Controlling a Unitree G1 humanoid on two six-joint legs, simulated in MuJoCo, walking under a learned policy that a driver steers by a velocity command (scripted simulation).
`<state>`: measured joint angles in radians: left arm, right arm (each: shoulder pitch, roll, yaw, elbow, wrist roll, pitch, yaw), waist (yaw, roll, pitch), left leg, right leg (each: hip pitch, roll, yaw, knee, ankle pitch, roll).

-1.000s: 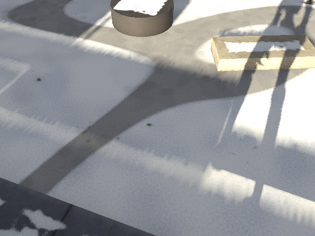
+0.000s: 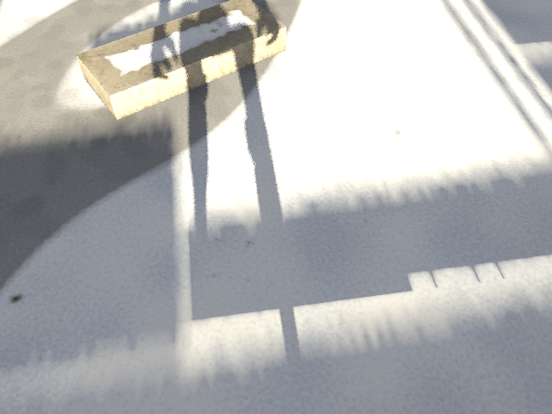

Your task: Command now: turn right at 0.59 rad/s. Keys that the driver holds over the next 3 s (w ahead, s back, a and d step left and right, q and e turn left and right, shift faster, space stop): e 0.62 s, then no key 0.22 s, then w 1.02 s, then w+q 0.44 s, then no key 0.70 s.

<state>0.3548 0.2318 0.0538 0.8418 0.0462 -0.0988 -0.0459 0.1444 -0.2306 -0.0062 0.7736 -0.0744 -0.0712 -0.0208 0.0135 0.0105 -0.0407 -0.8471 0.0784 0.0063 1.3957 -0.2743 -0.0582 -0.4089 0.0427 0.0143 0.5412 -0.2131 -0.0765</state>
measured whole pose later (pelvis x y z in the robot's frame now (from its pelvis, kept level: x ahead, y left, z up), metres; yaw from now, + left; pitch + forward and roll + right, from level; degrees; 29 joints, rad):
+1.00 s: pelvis +0.10 -0.03 +0.01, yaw -29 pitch +4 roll -1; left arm 0.29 0.22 0.07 0.79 0.02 -0.10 -0.04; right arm 0.21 -0.23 -0.07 0.87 -0.07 -0.09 0.02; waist 0.00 0.02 -0.03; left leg -0.52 0.08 0.00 1.04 -0.44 0.05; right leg -0.26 0.06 -0.06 0.37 -0.18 -0.07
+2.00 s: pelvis +0.56 -0.17 -0.15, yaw -26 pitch +3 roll +0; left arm -0.05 0.19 0.05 0.76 -0.01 -0.11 -0.02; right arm 0.41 -0.22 -0.06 1.03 0.03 -0.07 0.00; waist -0.07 0.02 0.02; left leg -0.21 -0.02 -0.07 1.02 -0.51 0.05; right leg -0.49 0.03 -0.07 0.56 -0.13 -0.07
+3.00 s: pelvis +0.92 -0.24 -0.14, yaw -11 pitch +0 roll +1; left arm 0.16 0.22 0.05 1.03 0.01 -0.01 0.03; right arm 0.12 -0.21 -0.04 0.91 -0.01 0.00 -0.02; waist 0.01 0.01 0.01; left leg -0.27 -0.05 0.03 0.48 -0.22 0.05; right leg -0.27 -0.05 0.02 0.52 -0.25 0.04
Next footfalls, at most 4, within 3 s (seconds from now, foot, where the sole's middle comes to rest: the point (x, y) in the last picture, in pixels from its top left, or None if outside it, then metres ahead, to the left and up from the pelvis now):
0.16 left None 0.10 0.13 -0.77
0.82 right None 0.10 -0.14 -0.77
1.44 left None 0.45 0.02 -0.91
1.92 right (410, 375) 0.65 -0.32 -0.91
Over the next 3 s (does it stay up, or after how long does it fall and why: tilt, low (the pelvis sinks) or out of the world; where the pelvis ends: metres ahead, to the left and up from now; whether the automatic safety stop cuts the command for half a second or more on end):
stays up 0.92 -0.24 -0.14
